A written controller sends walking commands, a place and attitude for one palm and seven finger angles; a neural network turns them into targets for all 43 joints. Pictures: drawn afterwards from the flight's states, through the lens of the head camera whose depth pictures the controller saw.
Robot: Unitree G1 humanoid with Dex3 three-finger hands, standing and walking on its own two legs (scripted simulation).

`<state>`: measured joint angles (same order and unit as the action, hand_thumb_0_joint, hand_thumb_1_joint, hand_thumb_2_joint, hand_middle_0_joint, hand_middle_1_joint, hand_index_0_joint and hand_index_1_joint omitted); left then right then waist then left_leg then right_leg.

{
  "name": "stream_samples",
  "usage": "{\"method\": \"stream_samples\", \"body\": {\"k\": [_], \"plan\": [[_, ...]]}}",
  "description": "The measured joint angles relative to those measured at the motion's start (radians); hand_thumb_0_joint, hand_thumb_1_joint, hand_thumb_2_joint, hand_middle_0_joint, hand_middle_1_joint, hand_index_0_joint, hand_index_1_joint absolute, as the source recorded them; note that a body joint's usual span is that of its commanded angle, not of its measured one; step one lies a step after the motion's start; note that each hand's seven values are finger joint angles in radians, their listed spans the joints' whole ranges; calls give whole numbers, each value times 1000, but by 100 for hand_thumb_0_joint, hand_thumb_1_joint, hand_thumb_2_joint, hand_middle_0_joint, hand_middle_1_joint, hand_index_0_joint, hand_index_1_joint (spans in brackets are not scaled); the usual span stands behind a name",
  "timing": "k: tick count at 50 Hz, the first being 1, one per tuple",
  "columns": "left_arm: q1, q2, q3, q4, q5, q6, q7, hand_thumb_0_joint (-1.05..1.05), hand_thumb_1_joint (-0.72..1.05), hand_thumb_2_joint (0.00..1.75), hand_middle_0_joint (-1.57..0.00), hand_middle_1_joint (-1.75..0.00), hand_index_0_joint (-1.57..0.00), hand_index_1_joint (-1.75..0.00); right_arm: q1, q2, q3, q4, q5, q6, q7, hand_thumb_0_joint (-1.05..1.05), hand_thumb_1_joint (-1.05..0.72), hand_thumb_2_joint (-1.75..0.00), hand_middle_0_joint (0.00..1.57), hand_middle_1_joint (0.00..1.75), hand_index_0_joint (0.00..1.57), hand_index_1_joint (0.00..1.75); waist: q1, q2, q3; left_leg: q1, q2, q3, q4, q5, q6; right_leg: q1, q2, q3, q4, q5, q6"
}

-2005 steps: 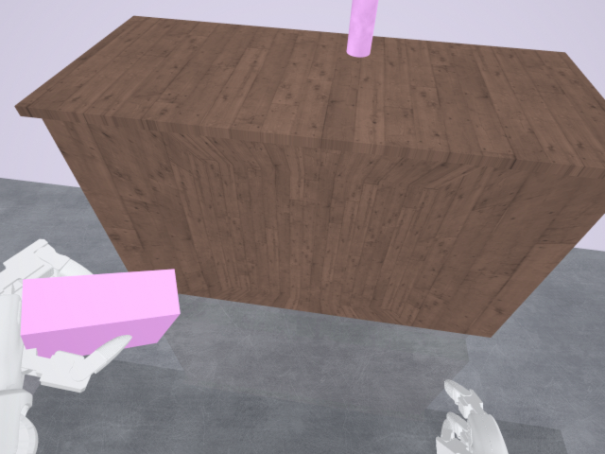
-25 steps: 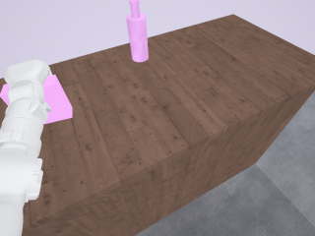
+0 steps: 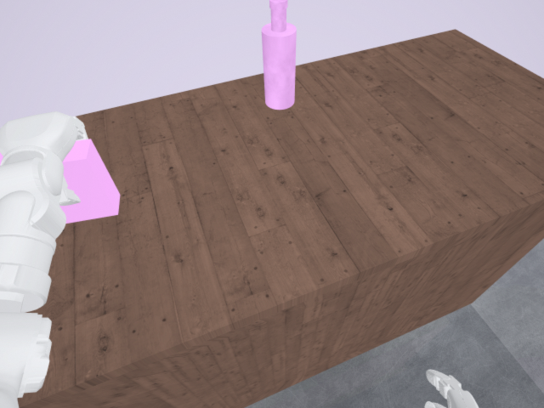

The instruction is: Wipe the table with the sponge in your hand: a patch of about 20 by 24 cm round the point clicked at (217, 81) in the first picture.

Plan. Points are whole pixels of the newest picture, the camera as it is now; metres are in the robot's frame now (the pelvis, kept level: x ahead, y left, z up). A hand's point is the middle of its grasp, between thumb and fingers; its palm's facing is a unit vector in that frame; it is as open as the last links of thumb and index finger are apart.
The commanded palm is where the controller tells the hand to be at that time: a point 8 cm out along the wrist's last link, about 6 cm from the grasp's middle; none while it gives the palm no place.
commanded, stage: wipe back along the first lane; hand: left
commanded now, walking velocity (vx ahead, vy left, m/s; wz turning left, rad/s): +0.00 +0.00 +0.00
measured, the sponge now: (69, 194) +0.39 +0.35 +0.10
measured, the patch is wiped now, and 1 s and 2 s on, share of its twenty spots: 0.95 0.95 0.95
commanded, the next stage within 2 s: lift the sponge slowly off the table in 1.50 s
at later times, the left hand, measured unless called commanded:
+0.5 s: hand (63, 190) +0.36 +0.31 +0.14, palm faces -0.03 -0.01 -1.00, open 9.2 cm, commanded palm +0.33 +0.30 +0.18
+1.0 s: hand (65, 211) +0.32 +0.29 +0.15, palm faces +0.08 -0.03 -1.00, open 9.1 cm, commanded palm +0.28 +0.28 +0.17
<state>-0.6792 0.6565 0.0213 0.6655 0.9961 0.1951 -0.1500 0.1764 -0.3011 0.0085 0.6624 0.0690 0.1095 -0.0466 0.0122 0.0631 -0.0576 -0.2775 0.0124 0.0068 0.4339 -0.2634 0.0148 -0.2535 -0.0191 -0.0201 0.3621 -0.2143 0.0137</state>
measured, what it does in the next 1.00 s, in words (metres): stands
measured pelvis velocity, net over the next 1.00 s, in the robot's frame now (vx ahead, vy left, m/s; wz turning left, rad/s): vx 0.00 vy -0.01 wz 0.01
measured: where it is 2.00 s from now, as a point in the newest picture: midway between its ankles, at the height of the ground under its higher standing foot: outside the picture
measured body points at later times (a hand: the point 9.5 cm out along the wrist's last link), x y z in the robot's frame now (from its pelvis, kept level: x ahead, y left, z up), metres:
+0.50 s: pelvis -0.01 -0.01 +0.00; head +0.00 -0.04 +0.45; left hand +0.36 +0.31 +0.20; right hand +0.16 -0.26 -0.11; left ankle -0.03 +0.11 -0.74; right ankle -0.03 -0.14 -0.74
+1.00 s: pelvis +0.00 -0.01 +0.00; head +0.00 -0.05 +0.44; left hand +0.32 +0.29 +0.20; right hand +0.22 -0.24 -0.10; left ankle -0.03 +0.11 -0.74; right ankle -0.03 -0.14 -0.74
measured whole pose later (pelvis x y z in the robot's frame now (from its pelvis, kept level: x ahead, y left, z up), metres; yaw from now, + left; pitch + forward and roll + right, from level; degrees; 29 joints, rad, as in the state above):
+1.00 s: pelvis +0.00 -0.01 +0.00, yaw +0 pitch +2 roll -1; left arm -0.29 0.57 -0.05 0.13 0.92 0.44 -0.11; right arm 0.08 -0.31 0.04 0.61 0.09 0.13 -0.02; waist 0.06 0.10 -0.07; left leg -0.22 0.01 0.00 0.48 -0.30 0.00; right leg -0.21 -0.02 -0.03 0.44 -0.27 0.01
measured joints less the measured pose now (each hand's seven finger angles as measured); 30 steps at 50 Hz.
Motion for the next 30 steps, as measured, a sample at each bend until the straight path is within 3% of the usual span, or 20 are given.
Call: {"method": "stream_samples", "body": {"k": [8,15,30], "plan": [[63,-28,-16,-84,-34,59,12,-5,-44,112,-74,-139,-80,-150,-9,-1,9,1,5,16,5,0,-90,-89,20,30,20,30,14,11,1,11,-3,-5,3,1,-1,10,-3,-5,11,-6,2],[76,-41,-50,-107,-24,97,11,-5,-43,111,-73,-140,-79,-151,-15,3,17,-3,10,16,2,0,-90,-89,20,30,20,30,15,11,1,20,-3,-13,7,4,-6,17,-3,-13,24,-11,-3],[181,-52,-53,-223,-41,123,31,-5,-42,111,-71,-142,-77,-153,-23,-8,18,-16,13,21,7,1,-90,-89,20,30,20,30,19,21,0,39,7,-14,17,-3,-15,30,6,-13,44,-23,-9]]}}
